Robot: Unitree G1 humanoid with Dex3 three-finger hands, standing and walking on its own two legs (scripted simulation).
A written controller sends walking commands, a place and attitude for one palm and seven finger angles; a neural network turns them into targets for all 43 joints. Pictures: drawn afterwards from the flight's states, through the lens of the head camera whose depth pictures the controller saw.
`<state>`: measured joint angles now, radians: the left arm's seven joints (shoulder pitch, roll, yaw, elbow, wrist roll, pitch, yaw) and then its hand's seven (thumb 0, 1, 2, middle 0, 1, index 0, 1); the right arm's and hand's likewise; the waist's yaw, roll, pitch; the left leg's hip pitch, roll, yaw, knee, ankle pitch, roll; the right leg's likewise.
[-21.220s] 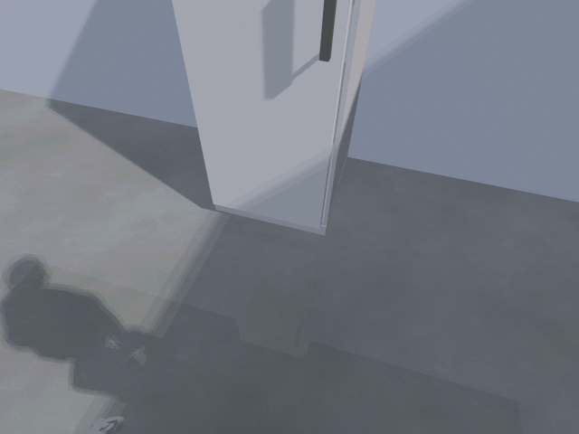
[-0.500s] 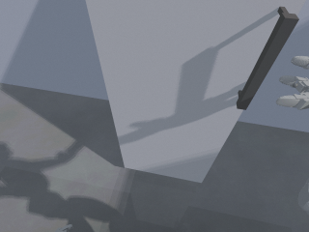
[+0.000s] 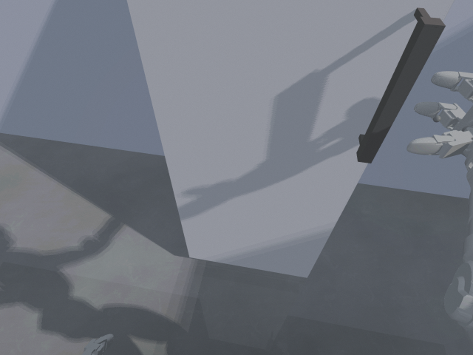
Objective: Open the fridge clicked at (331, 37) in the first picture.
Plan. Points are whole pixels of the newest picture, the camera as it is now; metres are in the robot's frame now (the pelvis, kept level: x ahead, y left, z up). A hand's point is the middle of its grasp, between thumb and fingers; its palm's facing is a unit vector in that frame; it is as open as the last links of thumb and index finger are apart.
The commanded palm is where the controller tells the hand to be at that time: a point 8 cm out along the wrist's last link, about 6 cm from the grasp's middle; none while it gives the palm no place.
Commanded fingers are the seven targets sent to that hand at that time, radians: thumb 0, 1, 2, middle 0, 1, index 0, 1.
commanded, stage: feel for the door with the fingertips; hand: right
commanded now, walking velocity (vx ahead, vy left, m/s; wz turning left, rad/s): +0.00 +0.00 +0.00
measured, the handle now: (388, 95) +0.52 -0.19 +0.20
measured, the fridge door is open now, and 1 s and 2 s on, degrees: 0 0 0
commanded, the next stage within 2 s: slide the fingers in behind the handle in 0.74 s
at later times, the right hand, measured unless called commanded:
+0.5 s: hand (413, 117) +0.45 -0.21 +0.21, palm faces +0.10 +0.99 -0.01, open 14.0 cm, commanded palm +0.43 -0.27 +0.21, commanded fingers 0.00 0.50 -0.30 0.30 1.20 0.30 1.20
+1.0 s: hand (415, 109) +0.48 -0.23 +0.20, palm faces +0.08 +1.00 -0.01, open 13.5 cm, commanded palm +0.45 -0.27 +0.21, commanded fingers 0.00 0.50 -0.30 0.30 1.20 0.30 1.20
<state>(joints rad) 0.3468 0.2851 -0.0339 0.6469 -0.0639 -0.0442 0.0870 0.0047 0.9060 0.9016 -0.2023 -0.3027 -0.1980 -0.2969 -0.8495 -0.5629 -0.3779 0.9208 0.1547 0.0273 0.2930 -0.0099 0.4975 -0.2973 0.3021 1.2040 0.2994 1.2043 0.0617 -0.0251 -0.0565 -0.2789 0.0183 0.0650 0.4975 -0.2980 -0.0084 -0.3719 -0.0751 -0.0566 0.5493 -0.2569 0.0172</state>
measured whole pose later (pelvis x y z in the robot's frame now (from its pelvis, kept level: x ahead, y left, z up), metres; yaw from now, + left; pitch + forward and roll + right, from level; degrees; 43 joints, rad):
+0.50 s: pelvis -0.01 +0.00 +0.00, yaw +0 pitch +4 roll +1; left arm 0.33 0.27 -0.03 0.67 -0.06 -0.05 0.08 0.01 0.91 0.90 -0.20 -0.30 -0.20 -0.30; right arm -0.88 -0.48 -0.33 0.91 0.13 0.08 0.19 -0.01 0.50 -0.30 0.30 1.20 0.30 1.20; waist 0.07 -0.03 -0.05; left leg -0.26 0.02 0.06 0.49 -0.29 -0.01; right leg -0.35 -0.07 -0.06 0.53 -0.24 0.02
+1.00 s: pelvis +0.00 +0.00 +0.00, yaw +0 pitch +7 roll +1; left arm 0.42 0.29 -0.02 0.72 -0.05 -0.06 0.08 0.01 0.91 0.90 -0.20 -0.30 -0.20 -0.30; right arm -1.01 -0.57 -0.35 1.12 0.11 -0.03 0.25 -0.01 0.50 -0.30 0.37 1.26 0.38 1.26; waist 0.10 -0.02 -0.05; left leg -0.33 0.02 0.07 0.51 -0.29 -0.01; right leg -0.43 -0.07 -0.05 0.56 -0.25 0.01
